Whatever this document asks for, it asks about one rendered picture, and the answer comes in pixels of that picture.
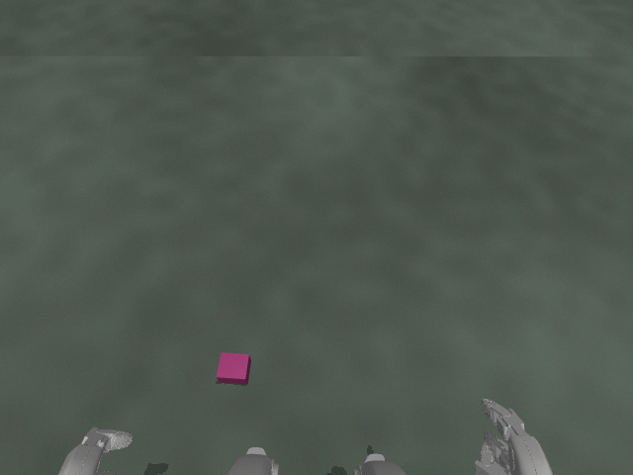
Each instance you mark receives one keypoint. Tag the right robot hand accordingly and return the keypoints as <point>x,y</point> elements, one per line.
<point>523,455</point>

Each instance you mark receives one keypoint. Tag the small box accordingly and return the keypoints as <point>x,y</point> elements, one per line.
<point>234,368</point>

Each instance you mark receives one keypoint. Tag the left robot hand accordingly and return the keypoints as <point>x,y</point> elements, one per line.
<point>85,458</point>

